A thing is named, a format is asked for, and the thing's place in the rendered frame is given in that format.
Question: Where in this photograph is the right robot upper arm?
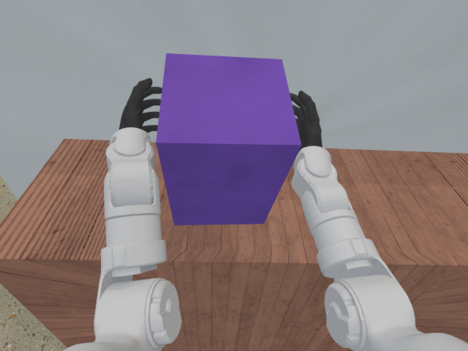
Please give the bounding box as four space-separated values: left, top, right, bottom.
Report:
325 274 468 351

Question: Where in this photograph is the left robot hand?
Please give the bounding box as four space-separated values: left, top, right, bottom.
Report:
119 78 162 133

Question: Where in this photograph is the left robot forearm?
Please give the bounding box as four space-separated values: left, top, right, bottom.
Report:
94 127 167 337

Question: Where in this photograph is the right robot hand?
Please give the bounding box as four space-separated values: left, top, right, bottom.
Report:
290 91 322 151

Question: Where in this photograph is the carton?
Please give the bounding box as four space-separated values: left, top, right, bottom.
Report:
156 53 301 225

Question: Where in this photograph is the pedestal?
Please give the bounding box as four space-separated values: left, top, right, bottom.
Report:
0 139 468 351

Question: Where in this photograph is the right robot forearm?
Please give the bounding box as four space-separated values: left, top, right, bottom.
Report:
292 146 415 318

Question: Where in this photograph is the left robot upper arm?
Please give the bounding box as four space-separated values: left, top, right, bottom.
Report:
63 278 181 351

